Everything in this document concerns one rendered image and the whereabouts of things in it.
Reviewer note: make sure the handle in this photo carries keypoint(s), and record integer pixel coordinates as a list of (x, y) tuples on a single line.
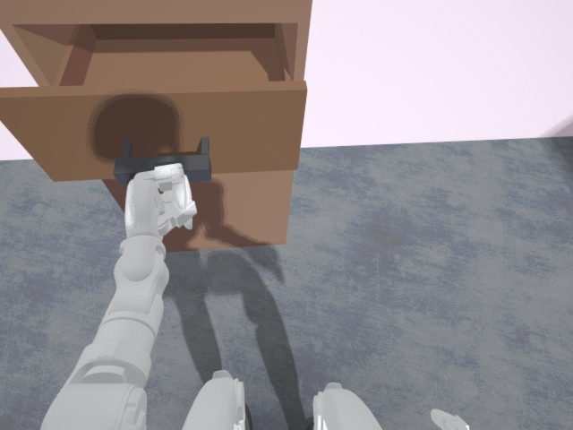
[(197, 168)]

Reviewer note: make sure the robot right thigh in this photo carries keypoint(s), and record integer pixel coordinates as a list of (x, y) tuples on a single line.
[(340, 409)]

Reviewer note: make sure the robot right hand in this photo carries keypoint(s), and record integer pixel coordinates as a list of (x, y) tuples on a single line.
[(448, 422)]

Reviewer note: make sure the robot left hand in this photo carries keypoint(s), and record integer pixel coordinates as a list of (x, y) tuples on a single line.
[(144, 203)]

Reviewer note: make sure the robot left upper arm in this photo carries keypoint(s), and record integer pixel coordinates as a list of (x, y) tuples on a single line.
[(99, 406)]

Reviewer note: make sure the left robot forearm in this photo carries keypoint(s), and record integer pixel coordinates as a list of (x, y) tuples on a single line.
[(120, 352)]

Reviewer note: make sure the robot left thigh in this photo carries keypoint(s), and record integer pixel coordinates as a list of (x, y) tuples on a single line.
[(218, 406)]

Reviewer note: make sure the drawer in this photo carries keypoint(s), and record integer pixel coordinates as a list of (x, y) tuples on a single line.
[(163, 86)]

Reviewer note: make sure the robot thigh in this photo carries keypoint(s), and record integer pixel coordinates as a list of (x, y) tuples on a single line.
[(218, 406), (340, 409)]

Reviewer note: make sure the cabinet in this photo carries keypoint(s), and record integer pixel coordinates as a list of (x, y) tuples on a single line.
[(233, 209)]

